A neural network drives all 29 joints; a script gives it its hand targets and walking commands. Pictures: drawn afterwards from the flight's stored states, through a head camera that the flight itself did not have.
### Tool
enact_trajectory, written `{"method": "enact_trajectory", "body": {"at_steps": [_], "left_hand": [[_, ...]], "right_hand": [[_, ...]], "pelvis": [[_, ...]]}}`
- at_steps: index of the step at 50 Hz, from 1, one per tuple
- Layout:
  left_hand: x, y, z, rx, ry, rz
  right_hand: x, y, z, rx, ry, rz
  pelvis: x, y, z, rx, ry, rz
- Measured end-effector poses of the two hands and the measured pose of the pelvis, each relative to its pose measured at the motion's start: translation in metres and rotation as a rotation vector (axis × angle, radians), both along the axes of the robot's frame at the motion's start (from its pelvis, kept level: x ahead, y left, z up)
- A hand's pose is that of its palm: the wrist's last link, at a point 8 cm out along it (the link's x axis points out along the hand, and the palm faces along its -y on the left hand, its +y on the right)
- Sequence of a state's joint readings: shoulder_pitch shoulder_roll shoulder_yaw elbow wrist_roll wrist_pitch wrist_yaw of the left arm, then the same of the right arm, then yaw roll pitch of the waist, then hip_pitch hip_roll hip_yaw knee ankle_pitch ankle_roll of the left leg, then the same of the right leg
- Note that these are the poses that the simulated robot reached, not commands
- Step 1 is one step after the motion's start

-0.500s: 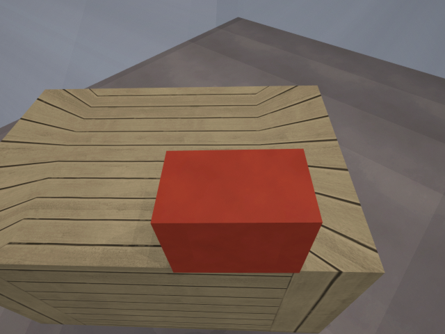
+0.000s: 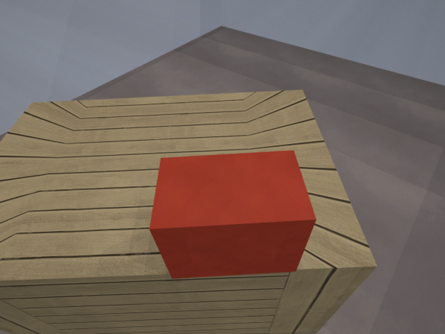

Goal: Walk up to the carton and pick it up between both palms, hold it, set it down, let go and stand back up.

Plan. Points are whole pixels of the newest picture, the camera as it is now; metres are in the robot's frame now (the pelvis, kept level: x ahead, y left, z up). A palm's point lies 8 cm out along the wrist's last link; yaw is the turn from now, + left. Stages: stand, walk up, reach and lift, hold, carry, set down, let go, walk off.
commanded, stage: stand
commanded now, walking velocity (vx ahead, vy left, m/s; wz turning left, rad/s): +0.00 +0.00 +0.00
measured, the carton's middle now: (230, 216) +0.36 +0.01 -0.03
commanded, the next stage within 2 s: none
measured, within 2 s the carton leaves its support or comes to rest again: neither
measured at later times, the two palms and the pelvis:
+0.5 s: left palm out of the picture +0.00 +0.22 -0.14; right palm out of the picture -0.03 -0.20 -0.15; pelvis +0.00 +0.01 +0.00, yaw +0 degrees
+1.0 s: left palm out of the picture -0.01 +0.22 -0.15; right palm out of the picture -0.04 -0.19 -0.15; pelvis +0.01 +0.02 +0.00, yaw +0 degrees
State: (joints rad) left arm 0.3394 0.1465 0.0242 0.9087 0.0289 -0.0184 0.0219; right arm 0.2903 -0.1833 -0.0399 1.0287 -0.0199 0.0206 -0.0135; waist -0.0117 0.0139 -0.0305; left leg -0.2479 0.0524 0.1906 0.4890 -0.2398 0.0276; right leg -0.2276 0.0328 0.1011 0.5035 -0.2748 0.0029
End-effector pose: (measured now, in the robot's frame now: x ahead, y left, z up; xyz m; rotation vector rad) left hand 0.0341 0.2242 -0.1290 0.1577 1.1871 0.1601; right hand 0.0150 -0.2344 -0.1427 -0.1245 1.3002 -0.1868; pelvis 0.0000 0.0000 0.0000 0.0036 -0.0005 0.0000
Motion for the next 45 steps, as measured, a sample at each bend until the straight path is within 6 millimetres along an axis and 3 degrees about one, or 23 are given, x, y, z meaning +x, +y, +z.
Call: {"method": "enact_trajectory", "body": {"at_steps": [16,45], "left_hand": [[-0.030,-0.005,-0.010,-0.024,0.138,0.022],[-0.043,-0.006,-0.016,-0.041,0.248,0.015]], "right_hand": [[-0.034,0.019,-0.005,0.026,0.110,-0.036],[-0.053,0.044,-0.008,0.050,0.186,-0.040]], "pelvis": [[0.002,0.006,0.002,0.002,-0.012,-0.008],[0.005,0.017,0.001,0.001,-0.022,-0.007]]}}
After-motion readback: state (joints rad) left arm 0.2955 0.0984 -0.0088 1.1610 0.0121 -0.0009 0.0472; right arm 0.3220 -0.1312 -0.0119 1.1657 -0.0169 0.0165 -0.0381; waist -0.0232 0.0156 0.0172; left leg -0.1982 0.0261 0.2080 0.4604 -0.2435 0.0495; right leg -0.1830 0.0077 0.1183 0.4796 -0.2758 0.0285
